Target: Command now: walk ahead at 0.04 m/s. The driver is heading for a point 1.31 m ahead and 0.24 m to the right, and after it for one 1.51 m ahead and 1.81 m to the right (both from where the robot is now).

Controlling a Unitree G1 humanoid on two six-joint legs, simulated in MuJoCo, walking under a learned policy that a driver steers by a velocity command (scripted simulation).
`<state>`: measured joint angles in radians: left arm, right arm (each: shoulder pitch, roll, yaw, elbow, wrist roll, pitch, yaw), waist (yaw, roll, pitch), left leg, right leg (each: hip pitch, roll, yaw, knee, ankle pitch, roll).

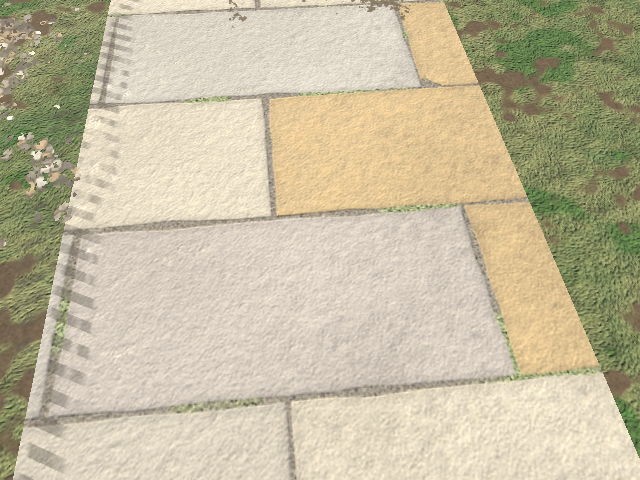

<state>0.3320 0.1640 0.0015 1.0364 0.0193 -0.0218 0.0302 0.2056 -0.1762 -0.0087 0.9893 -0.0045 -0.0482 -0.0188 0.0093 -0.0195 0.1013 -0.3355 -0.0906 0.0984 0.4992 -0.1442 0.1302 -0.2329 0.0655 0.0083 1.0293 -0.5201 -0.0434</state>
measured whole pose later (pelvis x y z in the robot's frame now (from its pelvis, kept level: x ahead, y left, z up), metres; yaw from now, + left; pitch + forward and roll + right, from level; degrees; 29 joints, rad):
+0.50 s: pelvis +0.03 -0.03 +0.01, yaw +1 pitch -1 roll -1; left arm 0.36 0.12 -0.02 1.12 0.01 -0.02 0.04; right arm 0.30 -0.14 0.01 1.12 -0.01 -0.01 -0.02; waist -0.02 0.01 0.01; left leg -0.26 -0.03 0.04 0.40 -0.13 0.06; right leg -0.13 0.04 -0.02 0.41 -0.25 -0.04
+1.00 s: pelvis +0.13 +0.00 +0.00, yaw +1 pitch +0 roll +0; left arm 0.50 0.18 0.04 1.15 0.02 -0.06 0.02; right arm 0.25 -0.18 -0.05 1.02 -0.02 -0.09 0.01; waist 0.01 -0.05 0.01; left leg -0.31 -0.02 0.10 0.57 -0.25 0.08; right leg -0.09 -0.01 -0.01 0.62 -0.46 -0.05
